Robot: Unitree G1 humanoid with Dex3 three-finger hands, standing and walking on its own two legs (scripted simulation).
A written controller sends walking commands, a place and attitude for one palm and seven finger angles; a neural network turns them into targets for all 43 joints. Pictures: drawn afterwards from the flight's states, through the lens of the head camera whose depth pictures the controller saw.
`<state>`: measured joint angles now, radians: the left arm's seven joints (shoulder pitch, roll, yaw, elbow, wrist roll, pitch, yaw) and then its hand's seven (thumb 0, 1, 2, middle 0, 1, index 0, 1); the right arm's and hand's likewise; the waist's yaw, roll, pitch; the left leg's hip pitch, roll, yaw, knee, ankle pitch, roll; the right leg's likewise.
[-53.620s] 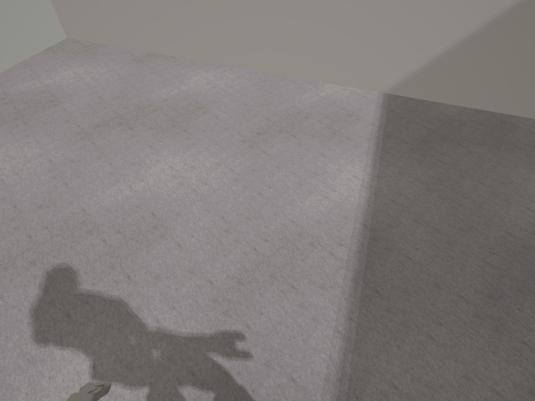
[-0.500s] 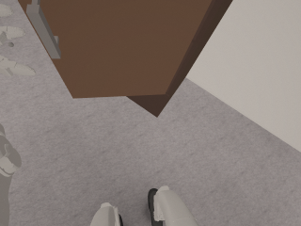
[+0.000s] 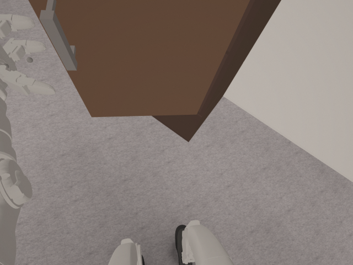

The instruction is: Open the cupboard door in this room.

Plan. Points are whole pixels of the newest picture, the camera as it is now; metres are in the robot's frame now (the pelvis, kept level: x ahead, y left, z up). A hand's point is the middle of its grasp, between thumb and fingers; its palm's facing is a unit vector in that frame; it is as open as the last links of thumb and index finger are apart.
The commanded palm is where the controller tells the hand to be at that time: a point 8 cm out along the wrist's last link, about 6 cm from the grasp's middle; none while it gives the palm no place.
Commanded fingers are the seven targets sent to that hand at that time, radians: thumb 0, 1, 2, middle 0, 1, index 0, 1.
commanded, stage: move the hooked fingers beside the handle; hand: left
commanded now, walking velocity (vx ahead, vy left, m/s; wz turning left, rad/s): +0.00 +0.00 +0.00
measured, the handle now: (62, 36) +0.58 +0.19 +0.07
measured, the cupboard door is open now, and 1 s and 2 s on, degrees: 41 41 41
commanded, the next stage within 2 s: slide the fingers in behind the handle in 0.40 s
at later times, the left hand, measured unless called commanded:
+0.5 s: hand (25, 58) +0.52 +0.24 +0.08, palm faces -0.04 -1.00 -0.04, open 13.9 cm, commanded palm +0.51 +0.28 +0.07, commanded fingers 0.00 -0.50 0.30 -0.30 -1.20 -0.30 -1.20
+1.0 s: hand (46, 59) +0.53 +0.21 +0.07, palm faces -0.03 -1.00 -0.04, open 13.9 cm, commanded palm +0.51 +0.25 +0.07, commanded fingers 0.00 -0.50 0.30 -0.30 -1.20 -0.30 -1.20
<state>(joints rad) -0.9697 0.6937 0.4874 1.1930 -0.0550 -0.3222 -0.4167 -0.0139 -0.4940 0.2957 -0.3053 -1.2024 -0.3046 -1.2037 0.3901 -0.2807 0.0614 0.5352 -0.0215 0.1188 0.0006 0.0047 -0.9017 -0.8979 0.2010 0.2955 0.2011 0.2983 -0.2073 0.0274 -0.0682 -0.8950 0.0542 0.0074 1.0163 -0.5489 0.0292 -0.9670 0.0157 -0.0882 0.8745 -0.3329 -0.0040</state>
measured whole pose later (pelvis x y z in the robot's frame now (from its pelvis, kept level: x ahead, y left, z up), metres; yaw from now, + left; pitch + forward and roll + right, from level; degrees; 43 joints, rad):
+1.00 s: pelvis -0.01 +0.01 -0.01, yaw -1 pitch +25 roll -4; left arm -0.99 0.64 0.46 1.18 -0.04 -0.34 -0.34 -0.01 -0.49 0.30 -0.31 -1.20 -0.30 -1.20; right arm 0.43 -0.27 0.06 0.55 -0.03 0.10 0.01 0.01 -0.90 -0.90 0.20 0.30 0.20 0.30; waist -0.22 0.04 -0.08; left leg -0.94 0.05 0.02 1.04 -0.55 0.04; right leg -1.01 0.01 -0.08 0.90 -0.33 0.01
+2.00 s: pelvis -0.02 +0.00 -0.01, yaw +1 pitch +25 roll -3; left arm -1.07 0.55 0.39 1.23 -0.04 -0.38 -0.24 -0.01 -0.50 0.30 -0.30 -1.20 -0.30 -1.20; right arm 0.43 -0.28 0.05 0.61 -0.04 0.05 0.01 0.01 -0.90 -0.90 0.20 0.30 0.20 0.30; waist -0.22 0.04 -0.07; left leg -0.97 0.03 0.01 1.06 -0.53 0.03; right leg -1.04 0.00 -0.08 0.93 -0.32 -0.01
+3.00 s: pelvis -0.01 -0.01 +0.00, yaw +1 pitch +25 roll -3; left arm -1.01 0.51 0.39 1.18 -0.05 -0.38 -0.23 0.01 0.75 0.82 -0.38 -1.35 -0.36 -1.35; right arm 0.42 -0.28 0.04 0.60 -0.04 0.06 0.02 0.01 -0.90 -0.90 0.20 0.30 0.20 0.30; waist -0.20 0.04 -0.08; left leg -0.92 0.04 0.01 1.03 -0.54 0.02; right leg -1.01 0.00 -0.08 0.92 -0.34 -0.01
